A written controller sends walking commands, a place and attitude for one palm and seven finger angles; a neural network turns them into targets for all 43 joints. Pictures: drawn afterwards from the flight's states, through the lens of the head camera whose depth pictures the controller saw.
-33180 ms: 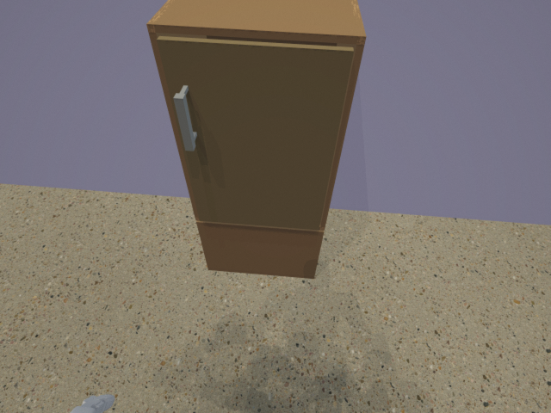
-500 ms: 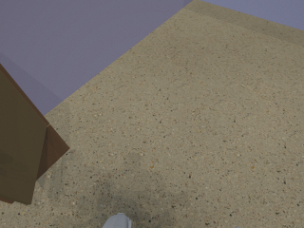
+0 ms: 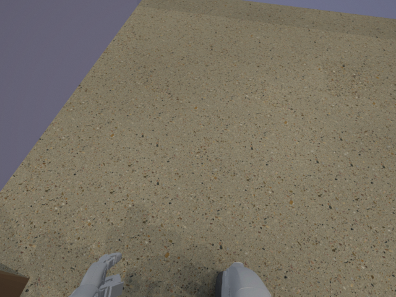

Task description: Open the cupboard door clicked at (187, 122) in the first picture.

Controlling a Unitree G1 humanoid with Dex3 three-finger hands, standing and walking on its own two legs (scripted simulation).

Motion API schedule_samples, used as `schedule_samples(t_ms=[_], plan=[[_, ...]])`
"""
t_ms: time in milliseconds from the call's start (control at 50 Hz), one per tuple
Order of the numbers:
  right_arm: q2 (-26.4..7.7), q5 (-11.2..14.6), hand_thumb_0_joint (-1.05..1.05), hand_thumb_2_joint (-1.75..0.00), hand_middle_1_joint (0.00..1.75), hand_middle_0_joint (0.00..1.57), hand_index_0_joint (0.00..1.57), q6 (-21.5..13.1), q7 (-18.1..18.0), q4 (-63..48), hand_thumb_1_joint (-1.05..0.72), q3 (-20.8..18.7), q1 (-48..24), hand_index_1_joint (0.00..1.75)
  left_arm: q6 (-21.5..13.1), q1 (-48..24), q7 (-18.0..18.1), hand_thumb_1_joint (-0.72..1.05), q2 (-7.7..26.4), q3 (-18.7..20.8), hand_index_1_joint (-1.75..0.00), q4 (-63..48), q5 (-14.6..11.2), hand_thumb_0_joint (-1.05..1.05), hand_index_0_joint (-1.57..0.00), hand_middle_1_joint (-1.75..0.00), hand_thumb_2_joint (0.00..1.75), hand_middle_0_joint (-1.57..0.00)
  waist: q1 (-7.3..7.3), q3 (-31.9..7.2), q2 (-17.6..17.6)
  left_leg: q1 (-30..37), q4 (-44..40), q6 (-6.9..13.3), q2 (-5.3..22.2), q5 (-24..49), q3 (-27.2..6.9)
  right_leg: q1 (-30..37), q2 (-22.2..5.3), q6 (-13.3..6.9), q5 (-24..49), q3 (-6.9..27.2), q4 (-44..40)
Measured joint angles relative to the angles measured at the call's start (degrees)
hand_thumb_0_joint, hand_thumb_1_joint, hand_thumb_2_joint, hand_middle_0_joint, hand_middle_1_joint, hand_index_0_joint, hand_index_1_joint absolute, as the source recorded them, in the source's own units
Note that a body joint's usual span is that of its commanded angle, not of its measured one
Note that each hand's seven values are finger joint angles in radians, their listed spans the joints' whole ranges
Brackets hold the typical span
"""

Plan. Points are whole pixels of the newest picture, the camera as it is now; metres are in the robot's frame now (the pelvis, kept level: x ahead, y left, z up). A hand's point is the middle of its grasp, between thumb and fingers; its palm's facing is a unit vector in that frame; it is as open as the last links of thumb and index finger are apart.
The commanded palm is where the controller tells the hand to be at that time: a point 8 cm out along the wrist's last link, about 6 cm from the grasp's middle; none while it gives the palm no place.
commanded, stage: walk to a spot facing it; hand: left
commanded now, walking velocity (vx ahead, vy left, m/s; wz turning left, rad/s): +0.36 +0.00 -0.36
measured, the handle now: out of the picture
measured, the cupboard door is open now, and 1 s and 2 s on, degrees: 44 44 44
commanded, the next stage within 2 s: turn to face it in 0.88 s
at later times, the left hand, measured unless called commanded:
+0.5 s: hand (137, 246) +0.25 +0.15 -0.17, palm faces -0.03 -0.98 -0.20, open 7.3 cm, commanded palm none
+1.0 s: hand (173, 117) +0.66 +0.08 -0.16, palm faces -0.34 -0.91 -0.22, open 7.3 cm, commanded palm none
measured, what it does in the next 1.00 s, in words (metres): walks ahead, turning right: right foot, then left foot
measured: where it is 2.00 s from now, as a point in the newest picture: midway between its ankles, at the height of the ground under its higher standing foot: (229, 186)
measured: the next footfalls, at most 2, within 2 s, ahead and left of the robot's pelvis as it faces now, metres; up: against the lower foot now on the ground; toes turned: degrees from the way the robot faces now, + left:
right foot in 0.06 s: +0.15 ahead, -0.10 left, +0.00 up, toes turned -8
left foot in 0.54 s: +0.45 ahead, +0.06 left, +0.00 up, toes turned +0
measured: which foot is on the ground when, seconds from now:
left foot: down 0.00-0.04, up 0.06-0.52, down 0.54-1.00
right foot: up 0.00-0.04, down 0.06-0.54, up 0.56-1.00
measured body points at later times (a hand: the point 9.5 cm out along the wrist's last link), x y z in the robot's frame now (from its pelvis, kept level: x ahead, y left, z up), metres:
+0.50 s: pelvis +0.26 -0.04 +0.00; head +0.30 -0.04 +0.45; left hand +0.25 +0.20 -0.15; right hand +0.38 -0.28 -0.13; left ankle +0.39 +0.07 -0.71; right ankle +0.11 -0.10 -0.73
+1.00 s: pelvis +0.50 -0.08 +0.00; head +0.55 -0.11 +0.45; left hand +0.67 +0.12 -0.14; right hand +0.35 -0.27 -0.15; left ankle +0.41 +0.06 -0.73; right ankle +0.56 -0.22 -0.72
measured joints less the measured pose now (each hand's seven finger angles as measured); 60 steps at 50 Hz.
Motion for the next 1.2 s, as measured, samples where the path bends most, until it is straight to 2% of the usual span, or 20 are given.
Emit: schedule_samples(t_ms=[40, 60, 120, 160, 240, 320, 440, 520, 540, 580, 620, 680, 780, 900, 1000, 1040, 1080, 1120, 1160, 1200], plan=[[0.1, 0.2, 0.01, -0.9, 0.3, 0.21, 0.2, 0.7, 0.2, 1.3, -0.9, 0.1, 1.5, 0.3, -1.2, -0.9, 0.2, 0.91, -0.1, -0.3, -0.3, -0.7, -0.1, 0.01, -0.19, -0.3, 0.9, -0.2, -0.27, 0.3, 0.3, 0.3, 5.7, -1.0, 1.8, -3.2, 0.4, 4.5, 1.8, -1.9, -0.8, -1.2, -5.0], [0.4, 0.6, 0.01, -0.9, 0.3, 0.21, 0.2, 1.1, 0.5, 2.0, -0.9, 0.1, 2.1, 0.3, -2.1, -0.9, 0.3, 0.91, 0.1, -0.3, -0.3, -1.1, 0.0, 0.01, -0.19, -0.3, 0.9, -0.2, 0.09, 0.2, -0.4, -1.5, 12.7, -1.0, 2.9, -4.1, 0.1, 6.7, 2.1, -3.2, -1.0, -1.1, -6.5], [0.3, 1.7, 0.01, -0.9, 0.3, 0.21, 0.2, 3.0, 0.9, 3.0, -0.9, -0.3, -1.7, 0.3, -3.9, 0.2, 1.8, 0.91, -0.2, -0.3, -0.3, -1.0, -0.9, 0.0, -0.2, -0.3, 0.9, -0.2, 0.56, 1.5, -0.8, -14.1, 43.3, 0.4, 1.8, -4.1, -10.5, 8.9, 3.4, -3.7, -4.6, -0.3, -3.4], [0.0, 1.6, 0.01, -0.9, 0.3, 0.21, 0.2, 3.0, 0.8, 2.0, -0.9, -1.0, -5.3, 0.3, -3.9, 2.3, 2.6, 0.91, -0.6, -0.6, -0.3, 0.1, -1.2, 0.0, -0.2, -0.3, 0.9, -0.2, 0.54, 1.5, -0.8, -21.6, 51.3, 0.7, 1.2, 0.1, -13.9, 12.7, 4.4, -2.9, -4.2, 0.3, -7.1], [-0.4, 1.0, 0.01, -0.9, 0.3, 0.2, 0.2, 2.2, 0.8, -1.9, -0.9, -1.7, -12.3, 0.3, -4.4, 7.2, 3.8, 0.94, -1.0, 0.2, -0.3, 2.9, -1.5, -0.01, -0.2, -0.3, 0.9, -0.2, 0.87, 0.0, -0.9, -31.8, 44.9, 0.4, 1.9, 5.5, -16.0, 19.5, 5.7, -3.5, -2.5, 2.0, -16.1], [-0.8, 0.8, 0.01, -0.9, 0.3, 0.2, 0.2, 1.7, 1.3, -4.1, -0.91, -2.0, -17.4, 0.3, -5.1, 11.0, 3.6, 0.96, 0.1, 0.3, -0.3, 5.3, -1.2, -0.02, -0.2, -0.3, 0.9, -0.2, 2.36, -1.8, -0.1, -36.5, 35.6, 0.1, 2.1, 11.0, -16.7, 25.1, 6.7, -3.4, -3.0, 3.0, -21.5], [-1.2, 1.1, 0.0, -0.9, 0.3, 0.2, 0.2, 1.8, 2.2, -4.4, -0.91, -2.0, -22.8, 0.3, -5.8, 17.2, 3.7, 0.93, -0.8, -0.7, -0.3, 8.4, -1.0, -0.01, -0.2, -0.3, 0.9, -0.2, 5.35, -3.1, 0.3, -35.9, 24.5, 1.0, 0.2, 14.0, -15.1, 33.2, 7.1, -2.4, -7.3, 4.4, -24.7], [-0.7, 1.0, 0.0, -0.9, 0.3, 0.2, 0.2, 1.0, 2.4, -4.6, -0.91, -1.6, -25.1, 0.3, -5.5, 20.9, 3.9, 0.92, -1.6, -1.3, -0.3, 10.7, -0.8, 0.0, -0.2, -0.3, 0.9, -0.2, 6.46, -2.7, -1.3, -30.8, 15.3, 3.1, -3.2, 13.0, -12.3, 37.2, 5.7, -1.1, -12.7, 5.2, -22.1], [-0.7, 0.8, 0.0, -0.9, 0.3, 0.2, 0.2, 0.3, 2.4, -4.8, -0.9, -1.4, -25.2, 0.3, -5.3, 21.9, 3.8, 0.92, -1.9, -1.4, -0.3, 11.3, -0.9, 0.0, -0.2, -0.3, 0.9, -0.2, 6.48, -2.7, -1.3, -28.4, 12.4, 3.9, -4.0, 14.3, -11.7, 36.6, 5.5, -0.9, -14.6, 5.4, -18.1], [-0.5, 0.1, 0.0, -0.9, 0.3, 0.2, 0.2, -1.0, 1.9, -5.3, -0.9, -1.3, -24.8, 0.3, -4.4, 22.3, 3.6, 0.92, -2.5, -1.5, -0.3, 12.4, -1.4, 0.0, -0.2, -0.3, 0.9, -0.2, 5.95, -2.3, -1.4, -27.5, 14.7, 7.4, -4.0, 15.3, -11.1, 30.0, 5.2, -0.3, -16.0, 5.5, 0.3], [-0.1, 0.2, 0.0, -0.9, 0.3, 0.2, 0.2, -1.4, 1.6, -5.2, -0.9, -1.0, -23.1, 0.3, -3.7, 21.2, 3.4, 0.92, -2.5, -1.4, -0.3, 12.6, -1.3, 0.01, -0.2, -0.3, 0.9, -0.2, 6.0, -2.0, -2.1, -25.2, 15.7, 7.6, -4.2, 11.3, -10.1, 21.3, 4.5, -0.4, -14.6, 6.5, 19.8], [0.4, 0.4, 0.0, -0.9, 0.3, 0.2, 0.2, -1.3, 0.9, -3.7, -0.9, -1.0, -18.8, 0.3, -2.9, 18.0, 2.8, 0.91, -2.3, -0.8, -0.3, 11.2, -0.6, 0.01, -0.2, -0.3, 0.9, -0.2, 6.01, -2.2, -2.4, -20.6, 11.3, 6.3, -4.7, 10.4, -9.5, 10.3, 1.8, 0.4, -7.8, 6.2, 30.8], [-0.1, 0.9, 0.0, -0.9, 0.3, 0.21, 0.2, -1.1, 0.2, 0.4, -0.93, -1.6, -11.9, 0.3, -2.0, 13.1, 2.5, 0.93, -2.1, 0.2, -0.3, 7.5, 0.1, 0.01, -0.2, -0.3, 0.9, -0.2, 5.87, -2.8, -1.7, -13.0, 2.2, 6.2, -4.9, 11.1, -8.1, -0.6, -2.3, 1.9, -0.1, 6.8, 23.4], [-0.6, 0.6, 0.0, -0.9, 0.3, 0.2, 0.2, -0.3, 0.5, 2.7, -0.92, -1.6, -5.6, 0.3, -1.1, 9.4, 1.7, 0.94, -0.4, 0.7, -0.3, 6.2, 0.0, 0.01, -0.19, -0.3, 0.9, -0.2, 3.52, -3.0, -0.4, -6.0, -2.0, 4.1, -3.7, 7.9, -5.1, -1.0, -3.9, 2.3, 4.6, 3.7, 5.0], [-0.5, 0.3, 0.0, -0.9, 0.3, 0.2, 0.2, 0.1, 0.5, 3.4, -0.91, -1.1, -2.4, 0.3, -1.4, 5.9, 1.4, 0.93, 0.7, 0.4, -0.3, 5.1, 0.0, 0.01, -0.19, -0.3, 0.9, -0.2, 1.15, -1.8, 0.3, -2.7, 1.7, 0.9, -1.2, 1.3, -2.3, 4.8, -1.1, 0.4, 2.0, 0.1, -6.4], [0.0, 0.9, 0.0, -0.9, 0.3, 0.2, 0.2, 0.6, 0.6, 4.4, -0.91, -0.8, -1.5, 0.3, -3.2, 4.7, 1.8, 0.92, 1.0, 0.2, -0.3, 4.5, 0.1, 0.01, -0.19, -0.3, 0.9, -0.2, 0.93, -1.5, 0.3, -5.1, 11.2, 0.5, 0.9, -2.2, -2.7, 8.2, 0.3, -0.9, 1.0, -0.6, -8.8], [0.4, 1.8, 0.01, -0.9, 0.3, 0.2, 0.2, 1.7, 0.5, 5.2, -0.91, -0.7, -3.0, 0.3, -4.8, 3.3, 2.6, 0.92, 0.5, -0.3, -0.3, 4.4, -0.5, 0.01, -0.19, -0.3, 0.9, -0.2, 0.47, -0.3, 0.3, -12.2, 29.4, 1.1, 0.8, -6.1, -8.8, 9.2, 0.5, -1.5, -2.5, -1.1, -6.1], [0.7, 2.2, 0.01, -0.9, 0.3, 0.2, 0.2, 2.4, 0.3, 5.4, -0.91, -0.7, -4.8, 0.3, -5.3, 3.0, 3.4, 0.92, -0.5, -1.1, -0.3, 4.4, -0.9, 0.0, -0.19, -0.3, 0.9, -0.2, 0.32, -0.1, 0.1, -18.9, 41.5, 1.4, -0.4, -5.4, -13.2, 12.2, 0.4, -1.0, -3.4, -1.9, -7.6], [0.9, 2.2, 0.01, -0.9, 0.3, 0.2, 0.2, 2.9, 0.2, 5.0, -0.91, -0.8, -7.0, 0.3, -5.2, 3.5, 4.0, 0.92, -1.7, -1.8, -0.3, 4.5, -1.1, 0.0, -0.2, -0.3, 0.9, -0.2, 0.4, -0.6, -0.2, -24.0, 45.2, 1.5, -0.8, -2.5, -15.1, 15.6, 0.5, -1.0, -3.1, -2.7, -11.0], [1.1, 2.0, 0.01, -0.9, 0.3, 0.2, 0.2, 3.3, 0.2, 3.8, -0.91, -0.9, -9.3, 0.3, -5.1, 4.4, 4.3, 0.92, -2.9, -2.3, -0.3, 4.9, -1.2, 0.0, -0.2, -0.3, 0.9, -0.2, 0.24, -1.4, -0.5, -28.0, 43.4, 1.1, -0.7, 0.3, -15.7, 18.7, 0.5, -1.0, -2.6, -3.7, -14.5]])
